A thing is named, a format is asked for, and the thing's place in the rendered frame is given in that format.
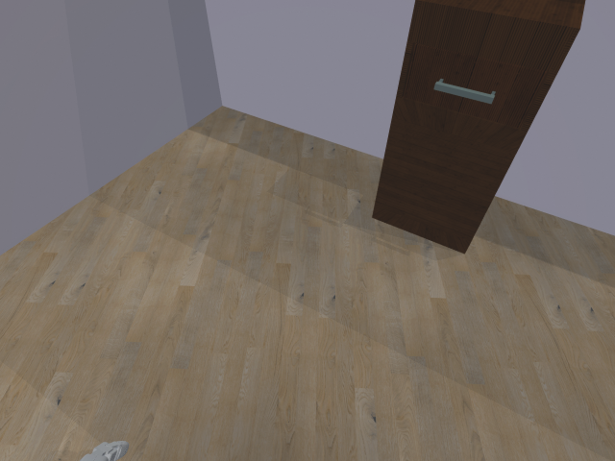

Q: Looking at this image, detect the robot left hand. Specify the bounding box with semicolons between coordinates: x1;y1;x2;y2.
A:
80;441;129;461

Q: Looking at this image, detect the cabinet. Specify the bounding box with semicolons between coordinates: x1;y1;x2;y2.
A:
372;0;585;254

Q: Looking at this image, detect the handle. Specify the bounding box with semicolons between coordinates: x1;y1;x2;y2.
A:
434;79;496;104

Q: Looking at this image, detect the drawer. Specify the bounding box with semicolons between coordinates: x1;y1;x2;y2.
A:
404;43;548;128

